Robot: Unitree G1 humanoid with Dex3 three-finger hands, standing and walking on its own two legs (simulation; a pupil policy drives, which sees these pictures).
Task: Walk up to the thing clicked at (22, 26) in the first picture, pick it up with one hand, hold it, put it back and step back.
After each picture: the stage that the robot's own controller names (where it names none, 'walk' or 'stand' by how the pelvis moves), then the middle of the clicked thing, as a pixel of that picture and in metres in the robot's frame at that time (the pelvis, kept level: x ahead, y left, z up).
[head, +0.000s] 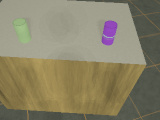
stand; (22, 31) +0.67 +0.34 -0.03
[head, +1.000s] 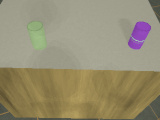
walk; (37, 36) +0.56 +0.21 +0.01
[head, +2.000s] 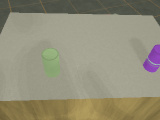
stand; (51, 63) +0.44 +0.15 -0.01
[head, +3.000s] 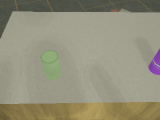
stand; (51, 65) +0.42 +0.14 -0.01
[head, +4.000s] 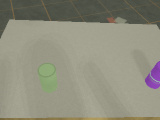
stand; (48, 78) +0.38 +0.15 -0.03
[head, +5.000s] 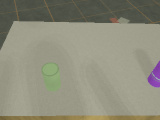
stand; (51, 77) +0.39 +0.14 -0.03
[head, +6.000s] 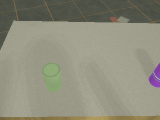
stand; (52, 78) +0.39 +0.14 -0.03
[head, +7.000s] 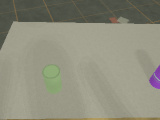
stand; (52, 79) +0.38 +0.13 -0.03
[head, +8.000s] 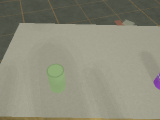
rise first; (56, 79) +0.38 +0.14 -0.03
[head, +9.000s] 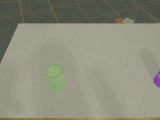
go down; (55, 79) +0.38 +0.14 -0.03
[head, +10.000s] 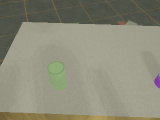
go down; (57, 76) +0.40 +0.13 -0.02
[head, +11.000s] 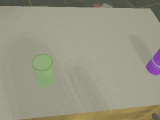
go down; (43, 71) +0.38 +0.13 +0.02
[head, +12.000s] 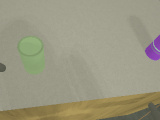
close in; (32, 56) +0.39 +0.13 +0.05
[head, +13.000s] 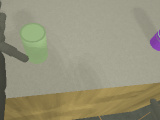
close in; (35, 44) +0.42 +0.12 +0.07
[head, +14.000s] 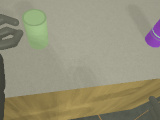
lift; (36, 30) +0.48 +0.11 +0.07
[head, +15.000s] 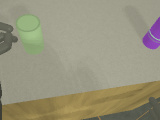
lift; (31, 35) +0.46 +0.12 +0.07
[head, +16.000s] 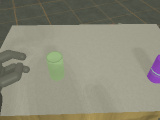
lift; (55, 66) +0.45 +0.12 +0.01
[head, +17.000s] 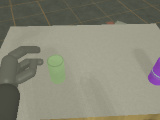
stand; (56, 69) +0.43 +0.12 -0.01
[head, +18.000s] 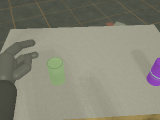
stand; (56, 71) +0.44 +0.12 -0.02
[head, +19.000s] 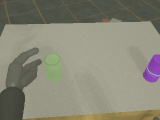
stand; (53, 68) +0.44 +0.12 -0.02
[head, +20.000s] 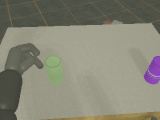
crouch; (54, 70) +0.44 +0.12 -0.02
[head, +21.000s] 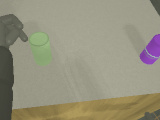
lower; (41, 49) +0.46 +0.12 +0.02
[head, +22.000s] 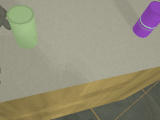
lower; (24, 28) +0.47 +0.12 +0.08
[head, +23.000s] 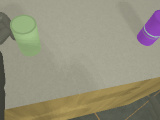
lower; (27, 37) +0.45 +0.12 +0.07
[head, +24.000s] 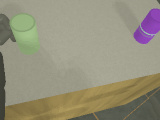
lower; (26, 35) +0.46 +0.12 +0.07
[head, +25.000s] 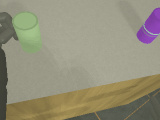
lower; (29, 34) +0.46 +0.12 +0.07
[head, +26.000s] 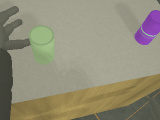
withdraw; (43, 46) +0.42 +0.08 +0.07
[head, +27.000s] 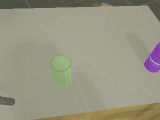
sink last; (61, 72) +0.37 +0.08 +0.03
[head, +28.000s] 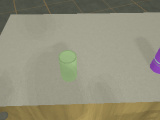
stand; (68, 66) +0.41 +0.08 +0.03
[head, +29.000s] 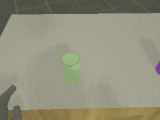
stand; (71, 69) +0.40 +0.07 +0.04
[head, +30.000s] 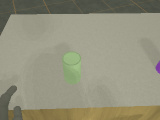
stand; (72, 68) +0.40 +0.07 +0.04
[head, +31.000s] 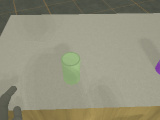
stand; (71, 69) +0.40 +0.07 +0.04
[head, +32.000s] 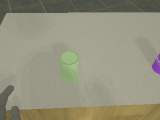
stand; (69, 67) +0.40 +0.07 +0.04
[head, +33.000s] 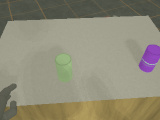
walk; (64, 68) +0.44 +0.08 -0.01
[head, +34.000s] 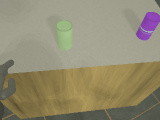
walk; (64, 35) +0.54 +0.07 +0.00
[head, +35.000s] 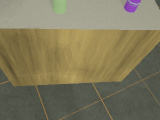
walk; out of the picture +0.72 +0.14 -0.01
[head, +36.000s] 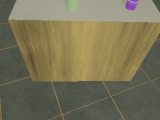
stand; (72, 0) +0.92 +0.11 -0.01
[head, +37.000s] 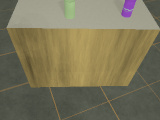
stand; (69, 8) +0.90 +0.11 -0.03
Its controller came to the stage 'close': yes
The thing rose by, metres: 0.00
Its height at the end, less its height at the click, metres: +0.00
